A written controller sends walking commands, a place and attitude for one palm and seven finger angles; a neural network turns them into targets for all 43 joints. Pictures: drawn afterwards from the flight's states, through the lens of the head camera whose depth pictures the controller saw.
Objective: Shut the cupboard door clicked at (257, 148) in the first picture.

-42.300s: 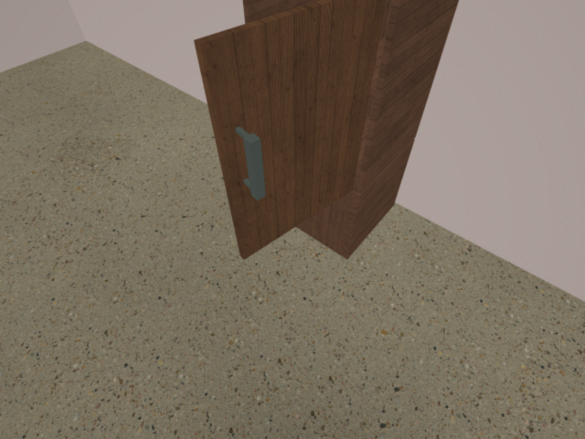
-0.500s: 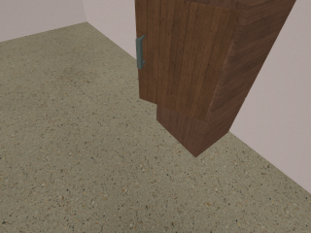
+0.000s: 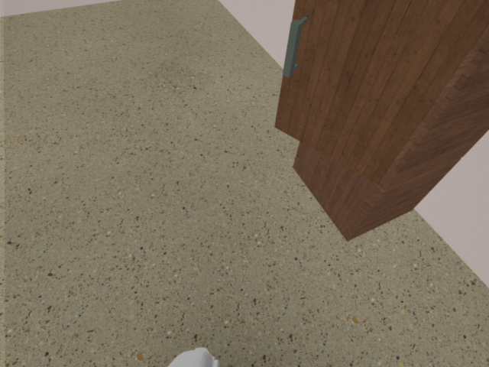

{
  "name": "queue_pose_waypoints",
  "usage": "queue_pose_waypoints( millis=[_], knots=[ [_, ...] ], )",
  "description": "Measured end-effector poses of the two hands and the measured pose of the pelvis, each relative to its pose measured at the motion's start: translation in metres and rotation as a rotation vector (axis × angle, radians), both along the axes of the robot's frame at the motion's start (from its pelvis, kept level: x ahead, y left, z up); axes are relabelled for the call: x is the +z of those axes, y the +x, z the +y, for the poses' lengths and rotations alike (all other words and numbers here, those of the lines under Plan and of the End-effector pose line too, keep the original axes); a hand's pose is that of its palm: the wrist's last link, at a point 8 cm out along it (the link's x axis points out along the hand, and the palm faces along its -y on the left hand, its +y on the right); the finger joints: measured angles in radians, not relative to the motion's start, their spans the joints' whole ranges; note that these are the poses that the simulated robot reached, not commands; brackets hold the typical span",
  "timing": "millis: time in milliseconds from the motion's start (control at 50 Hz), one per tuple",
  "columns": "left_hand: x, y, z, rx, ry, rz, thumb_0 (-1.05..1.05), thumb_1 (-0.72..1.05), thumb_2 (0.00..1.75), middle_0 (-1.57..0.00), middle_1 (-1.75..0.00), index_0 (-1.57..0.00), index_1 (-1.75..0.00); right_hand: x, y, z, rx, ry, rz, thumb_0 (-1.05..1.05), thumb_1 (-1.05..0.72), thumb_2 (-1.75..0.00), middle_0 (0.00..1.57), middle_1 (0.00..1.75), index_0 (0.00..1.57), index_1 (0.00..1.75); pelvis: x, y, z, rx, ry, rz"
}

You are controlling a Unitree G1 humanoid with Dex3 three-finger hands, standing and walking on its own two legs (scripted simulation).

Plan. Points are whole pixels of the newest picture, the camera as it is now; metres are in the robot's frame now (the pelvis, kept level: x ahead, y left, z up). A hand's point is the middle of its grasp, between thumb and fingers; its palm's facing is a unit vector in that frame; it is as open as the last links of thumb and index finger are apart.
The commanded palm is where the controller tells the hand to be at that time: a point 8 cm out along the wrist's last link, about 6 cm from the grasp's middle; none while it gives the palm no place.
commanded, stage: walk to a spot facing it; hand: left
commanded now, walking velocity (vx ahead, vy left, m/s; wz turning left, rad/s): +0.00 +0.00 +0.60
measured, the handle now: (296, 47) +0.91 -0.12 +0.03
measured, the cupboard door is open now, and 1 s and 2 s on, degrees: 26 26 26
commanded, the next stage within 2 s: turn to face it in 1.42 s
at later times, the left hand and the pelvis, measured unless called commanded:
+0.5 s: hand out of the picture +0.03 +0.17 -0.12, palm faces +0.31 -0.90 -0.32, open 7.4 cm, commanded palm none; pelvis +0.02 -0.06 +0.03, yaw +21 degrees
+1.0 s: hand out of the picture +0.01 +0.19 -0.13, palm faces +0.61 -0.74 -0.29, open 7.4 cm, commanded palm none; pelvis +0.08 -0.04 +0.01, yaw +40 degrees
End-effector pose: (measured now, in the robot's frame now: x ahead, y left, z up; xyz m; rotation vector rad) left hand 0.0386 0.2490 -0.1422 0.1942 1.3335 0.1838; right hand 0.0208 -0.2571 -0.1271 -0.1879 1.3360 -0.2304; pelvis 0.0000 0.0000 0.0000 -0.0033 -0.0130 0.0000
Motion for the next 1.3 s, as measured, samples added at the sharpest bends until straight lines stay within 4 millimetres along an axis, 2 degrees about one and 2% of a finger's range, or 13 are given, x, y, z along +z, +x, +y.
queue_pose_waypoints(
  millis=[160,260,340,480,580,700,760,840,940,1000,1060,1180,1300],
  knots=[
    [0.038,0.042,0.012,0.033,0.036,-0.166,0.0,0.91,0.9,-0.2,-0.3,-0.19,-0.3,0.022,0.048,-0.011,0.141,-0.028,-0.051,0.01,-0.91,-0.89,0.2,0.3,0.2,0.3,0.021,-0.004,-0.005,0.105,-0.013,0.042],
    [0.055,0.051,0.005,0.07,0.064,-0.238,0.0,0.91,0.9,-0.2,-0.3,-0.19,-0.3,0.026,0.075,-0.023,0.207,-0.014,-0.063,0.01,-0.91,-0.89,0.2,0.3,0.2,0.3,0.027,-0.001,-0.023,0.18,-0.028,0.053],
    [0.059,0.037,-0.007,0.118,0.1,-0.259,0.0,0.91,0.9,-0.2,-0.3,-0.2,-0.3,0.017,0.099,-0.037,0.252,0.01,-0.071,0.01,-0.91,-0.89,0.2,0.3,0.2,0.3,0.021,0.006,-0.044,0.243,-0.01,0.063],
    [0.058,-0.025,-0.035,0.251,0.107,-0.128,0.0,0.91,0.9,-0.2,-0.3,-0.2,-0.3,0.015,0.145,-0.037,0.351,0.043,-0.081,0.01,-0.91,-0.9,0.2,0.3,0.2,0.3,0.026,0.015,-0.057,0.343,0.018,0.037],
    [0.049,-0.068,-0.05,0.363,0.073,-0.064,0.0,0.91,0.9,-0.2,-0.3,-0.2,-0.3,0.018,0.177,-0.011,0.466,0.063,-0.074,0.01,-0.91,-0.9,0.2,0.3,0.2,0.29,0.027,0.022,-0.055,0.425,0.042,0.03],
    [0.021,-0.125,-0.05,0.514,0.031,0.008,0.0,0.9,0.9,-0.2,-0.3,-0.2,-0.3,0.015,0.221,0.04,0.626,0.053,-0.145,0.01,-0.91,-0.9,0.2,0.3,0.2,0.3,0.009,0.023,-0.038,0.518,0.02,0.031],
    [0.019,-0.137,-0.047,0.559,0.027,0.042,0.01,0.91,0.9,-0.2,-0.3,-0.2,-0.3,0.021,0.229,0.056,0.678,0.049,-0.173,0.01,-0.91,-0.89,0.2,0.3,0.2,0.3,0.011,0.024,-0.036,0.545,0.016,0.026],
    [0.03,-0.124,-0.039,0.592,0.031,-0.012,0.01,0.91,0.9,-0.2,-0.3,-0.19,-0.3,0.025,0.231,0.062,0.717,0.048,-0.15,0.01,-0.91,-0.89,0.2,0.3,0.2,0.3,0.019,0.033,-0.034,0.593,0.002,0.025],
    [0.046,-0.085,-0.029,0.598,0.069,-0.119,0.01,0.91,0.9,-0.2,-0.3,-0.19,-0.3,0.018,0.238,0.056,0.735,0.063,-0.082,0.01,-0.91,-0.89,0.21,0.3,0.2,0.3,0.022,0.057,-0.035,0.653,-0.002,0.027],
    [0.048,-0.065,-0.027,0.609,0.118,-0.185,0.01,0.91,0.9,-0.2,-0.3,-0.2,-0.3,0.004,0.253,0.051,0.746,0.068,-0.041,0.01,-0.91,-0.89,0.21,0.3,0.2,0.3,0.014,0.079,-0.037,0.701,0.008,0.033],
    [0.052,-0.06,-0.037,0.672,0.134,-0.201,0.0,0.91,0.9,-0.2,-0.3,-0.2,-0.3,0.003,0.274,0.059,0.785,0.062,-0.006,0.01,-0.91,-0.89,0.2,0.3,0.2,0.3,0.016,0.094,-0.032,0.755,0.009,0.024],
    [0.053,-0.063,-0.068,0.796,0.049,-0.11,0.0,0.91,0.9,-0.2,-0.3,-0.2,-0.3,0.022,0.327,0.113,0.863,0.099,-0.043,0.01,-0.91,-0.9,0.2,0.3,0.2,0.3,0.033,0.124,-0.008,0.844,0.012,0.042],
    [0.039,-0.079,-0.095,0.956,-0.051,-0.018,0.0,0.91,0.9,-0.2,-0.3,-0.2,-0.3,0.027,0.375,0.207,1.035,0.128,-0.078,0.01,-0.91,-0.9,0.2,0.3,0.19,0.29,0.031,0.144,0.027,0.943,0.004,0.033]
  ],
)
